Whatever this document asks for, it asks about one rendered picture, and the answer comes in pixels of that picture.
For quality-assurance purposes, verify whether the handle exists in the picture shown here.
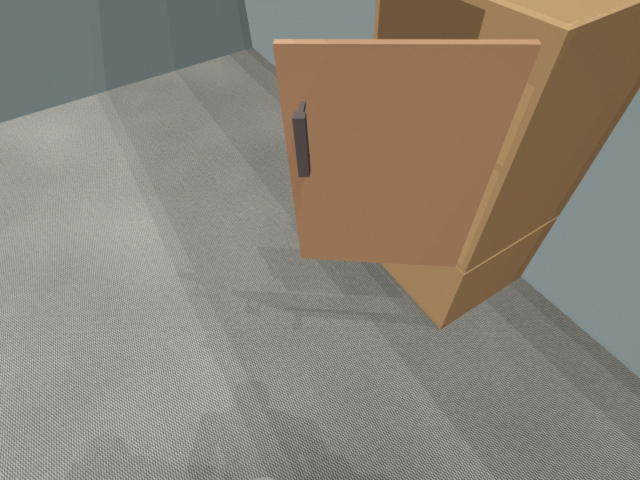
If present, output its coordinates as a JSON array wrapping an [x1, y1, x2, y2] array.
[[292, 101, 311, 177]]

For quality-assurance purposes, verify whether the cupboard door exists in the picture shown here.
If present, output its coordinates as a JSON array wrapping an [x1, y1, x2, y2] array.
[[273, 39, 542, 267]]

